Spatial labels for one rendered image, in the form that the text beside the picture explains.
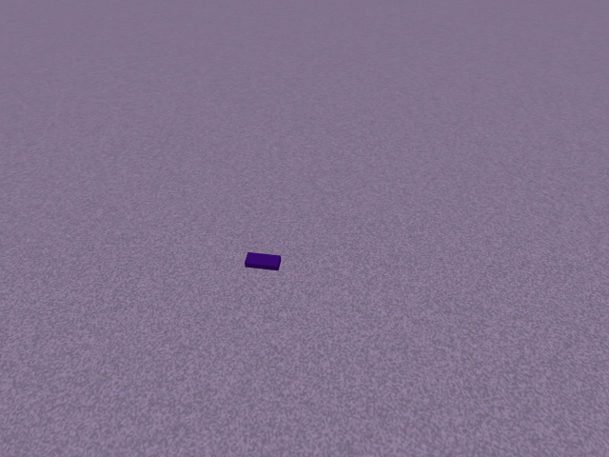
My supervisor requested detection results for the small box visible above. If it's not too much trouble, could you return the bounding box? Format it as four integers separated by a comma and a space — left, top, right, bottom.
245, 252, 281, 270

